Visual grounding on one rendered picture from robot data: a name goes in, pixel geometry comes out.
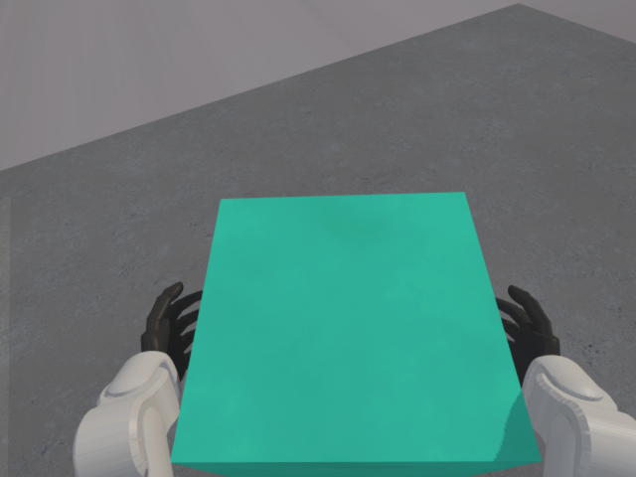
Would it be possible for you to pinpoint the left robot hand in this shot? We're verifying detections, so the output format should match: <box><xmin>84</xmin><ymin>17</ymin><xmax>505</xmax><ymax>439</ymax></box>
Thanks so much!
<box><xmin>141</xmin><ymin>281</ymin><xmax>203</xmax><ymax>382</ymax></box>

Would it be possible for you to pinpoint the left robot forearm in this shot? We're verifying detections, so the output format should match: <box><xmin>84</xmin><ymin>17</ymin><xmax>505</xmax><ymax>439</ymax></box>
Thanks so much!
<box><xmin>73</xmin><ymin>351</ymin><xmax>182</xmax><ymax>477</ymax></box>

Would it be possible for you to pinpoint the carton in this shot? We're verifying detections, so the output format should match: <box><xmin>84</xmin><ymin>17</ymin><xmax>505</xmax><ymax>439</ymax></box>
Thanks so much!
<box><xmin>171</xmin><ymin>192</ymin><xmax>542</xmax><ymax>477</ymax></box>

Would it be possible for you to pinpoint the right robot forearm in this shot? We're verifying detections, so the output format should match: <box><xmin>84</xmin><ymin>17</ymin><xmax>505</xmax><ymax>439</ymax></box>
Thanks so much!
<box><xmin>522</xmin><ymin>355</ymin><xmax>636</xmax><ymax>477</ymax></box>

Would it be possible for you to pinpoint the right robot hand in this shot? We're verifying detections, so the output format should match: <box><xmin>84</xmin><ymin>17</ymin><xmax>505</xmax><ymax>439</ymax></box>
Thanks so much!
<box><xmin>495</xmin><ymin>285</ymin><xmax>560</xmax><ymax>388</ymax></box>

